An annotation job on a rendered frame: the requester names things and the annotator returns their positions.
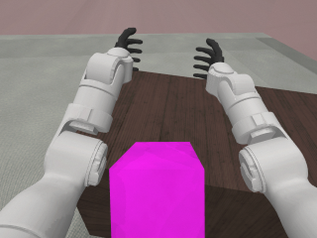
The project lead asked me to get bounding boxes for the robot right hand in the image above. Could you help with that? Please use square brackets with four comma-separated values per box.
[193, 38, 225, 79]

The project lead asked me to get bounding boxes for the left robot forearm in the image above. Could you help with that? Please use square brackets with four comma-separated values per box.
[44, 47, 134, 172]

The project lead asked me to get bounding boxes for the carton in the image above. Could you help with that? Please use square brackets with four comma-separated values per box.
[109, 142, 205, 238]

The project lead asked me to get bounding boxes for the right robot forearm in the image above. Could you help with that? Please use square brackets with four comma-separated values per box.
[205, 61, 308, 177]

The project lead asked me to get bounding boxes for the pedestal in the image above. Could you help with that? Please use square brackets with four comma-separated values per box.
[75, 70, 317, 238]

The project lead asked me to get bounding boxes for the left robot upper arm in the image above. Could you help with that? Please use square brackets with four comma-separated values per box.
[0, 130, 108, 238]

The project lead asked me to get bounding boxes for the robot left hand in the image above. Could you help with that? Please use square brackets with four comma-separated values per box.
[114, 28, 143, 71]

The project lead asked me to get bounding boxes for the right robot upper arm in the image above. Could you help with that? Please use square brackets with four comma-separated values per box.
[239, 136, 317, 238]

